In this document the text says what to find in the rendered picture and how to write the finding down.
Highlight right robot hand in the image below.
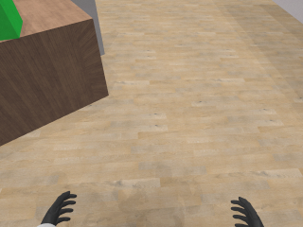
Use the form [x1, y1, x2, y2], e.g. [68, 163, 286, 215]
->
[231, 197, 264, 227]

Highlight left robot hand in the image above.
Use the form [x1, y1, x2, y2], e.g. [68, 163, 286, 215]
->
[41, 191, 77, 226]

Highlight pedestal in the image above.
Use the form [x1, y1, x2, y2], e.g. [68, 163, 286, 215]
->
[0, 0, 109, 147]

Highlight carton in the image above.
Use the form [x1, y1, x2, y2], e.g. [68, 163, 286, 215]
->
[0, 0, 23, 41]

